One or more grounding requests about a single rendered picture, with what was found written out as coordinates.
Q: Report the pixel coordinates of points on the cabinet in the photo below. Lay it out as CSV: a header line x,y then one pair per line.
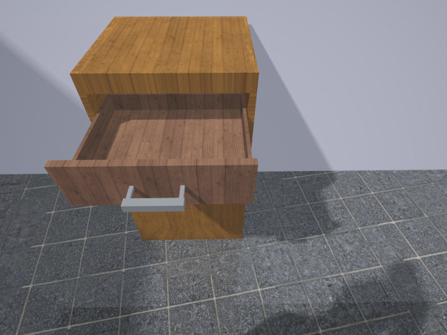
x,y
174,55

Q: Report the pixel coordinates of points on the drawer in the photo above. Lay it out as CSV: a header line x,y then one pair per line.
x,y
157,142

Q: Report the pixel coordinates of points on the handle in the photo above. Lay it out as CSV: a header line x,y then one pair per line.
x,y
130,204

